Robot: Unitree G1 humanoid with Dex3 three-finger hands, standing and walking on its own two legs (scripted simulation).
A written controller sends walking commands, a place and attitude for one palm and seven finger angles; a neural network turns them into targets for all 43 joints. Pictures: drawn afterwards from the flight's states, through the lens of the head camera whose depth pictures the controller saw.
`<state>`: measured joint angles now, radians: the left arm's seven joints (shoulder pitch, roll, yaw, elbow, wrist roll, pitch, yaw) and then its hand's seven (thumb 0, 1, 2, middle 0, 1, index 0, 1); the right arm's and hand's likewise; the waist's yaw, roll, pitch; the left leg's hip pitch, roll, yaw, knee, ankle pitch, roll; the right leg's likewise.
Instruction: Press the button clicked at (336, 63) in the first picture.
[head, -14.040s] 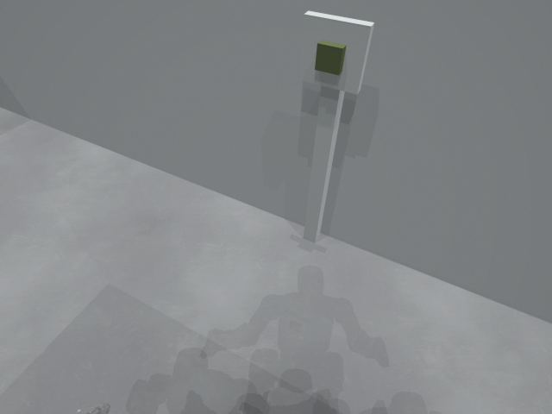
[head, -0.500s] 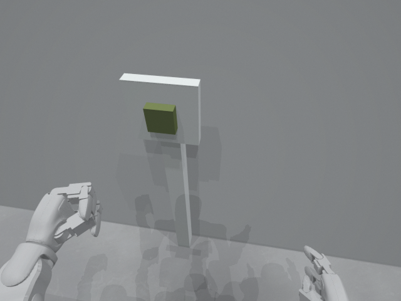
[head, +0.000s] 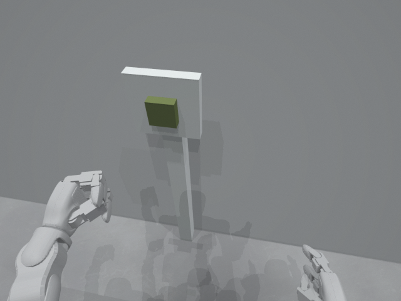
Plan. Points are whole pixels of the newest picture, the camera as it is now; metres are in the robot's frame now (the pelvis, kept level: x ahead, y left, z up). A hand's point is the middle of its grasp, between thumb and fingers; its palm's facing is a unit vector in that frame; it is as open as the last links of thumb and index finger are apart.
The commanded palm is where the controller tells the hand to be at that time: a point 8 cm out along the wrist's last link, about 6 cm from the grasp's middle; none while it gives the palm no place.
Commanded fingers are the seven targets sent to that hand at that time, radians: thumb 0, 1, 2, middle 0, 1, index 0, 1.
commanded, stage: aim a knuckle at the button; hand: left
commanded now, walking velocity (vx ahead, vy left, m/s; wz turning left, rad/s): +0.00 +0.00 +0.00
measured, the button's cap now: (162, 111) +0.51 +0.14 +0.11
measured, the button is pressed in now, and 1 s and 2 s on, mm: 0 0 0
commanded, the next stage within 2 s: press the button with the knuckle in 1.70 s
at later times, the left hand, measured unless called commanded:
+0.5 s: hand (142, 171) +0.34 +0.15 +0.09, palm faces -0.10 -0.99 -0.02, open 3.1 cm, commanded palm +0.33 +0.21 +0.09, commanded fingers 0.00 0.90 0.90 -1.30 -1.50 -1.30 -1.50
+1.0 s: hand (166, 149) +0.42 +0.12 +0.07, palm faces -0.10 -1.00 -0.02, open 3.1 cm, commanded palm +0.40 +0.17 +0.08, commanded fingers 0.00 0.90 0.90 -1.30 -1.50 -1.30 -1.50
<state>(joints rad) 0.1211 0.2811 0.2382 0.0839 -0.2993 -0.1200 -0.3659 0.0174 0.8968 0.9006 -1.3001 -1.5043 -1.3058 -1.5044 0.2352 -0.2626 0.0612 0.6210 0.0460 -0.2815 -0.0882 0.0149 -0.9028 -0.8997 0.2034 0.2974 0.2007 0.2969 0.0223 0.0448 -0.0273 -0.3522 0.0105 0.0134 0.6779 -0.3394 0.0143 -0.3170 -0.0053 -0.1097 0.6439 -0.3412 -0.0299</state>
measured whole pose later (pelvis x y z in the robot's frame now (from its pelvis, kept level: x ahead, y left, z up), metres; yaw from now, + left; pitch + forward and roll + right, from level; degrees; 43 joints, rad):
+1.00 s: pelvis +0.01 -0.01 -0.01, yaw -2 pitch +7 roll +0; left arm -0.51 0.23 0.17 0.75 -0.16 -0.27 -0.16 0.02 0.90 0.90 -1.30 -1.50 -1.30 -1.50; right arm 0.29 -0.26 0.03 0.65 0.03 -0.08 -0.03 0.01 -0.91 -0.90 0.20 0.30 0.20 0.30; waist -0.06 0.02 -0.04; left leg -0.49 0.02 0.05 0.71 -0.36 0.01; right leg -0.48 0.00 -0.07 0.71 -0.36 -0.04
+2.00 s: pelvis +0.00 +0.00 -0.01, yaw -2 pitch +8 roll +0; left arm -0.57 0.24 0.17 0.82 -0.16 -0.31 -0.15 0.02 0.90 0.90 -1.30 -1.50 -1.30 -1.50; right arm 0.31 -0.25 0.03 0.64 0.03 -0.04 -0.02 0.01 -0.91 -0.90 0.20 0.30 0.20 0.30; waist -0.06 0.02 -0.06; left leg -0.53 0.02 0.05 0.75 -0.37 0.02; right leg -0.52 0.00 -0.06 0.74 -0.36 -0.03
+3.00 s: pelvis -0.03 +0.01 -0.03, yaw -2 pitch +13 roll -1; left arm -0.93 0.37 0.26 1.22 -0.10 -0.39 -0.19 -0.01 0.72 0.95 -1.30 -1.50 -1.41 -1.50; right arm 0.38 -0.28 0.05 0.68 0.01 -0.06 -0.03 0.01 -0.91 -0.90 0.20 0.30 0.20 0.30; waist -0.15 0.02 -0.06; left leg -0.74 0.02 0.03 0.86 -0.35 0.02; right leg -0.71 0.00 -0.09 0.82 -0.34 -0.03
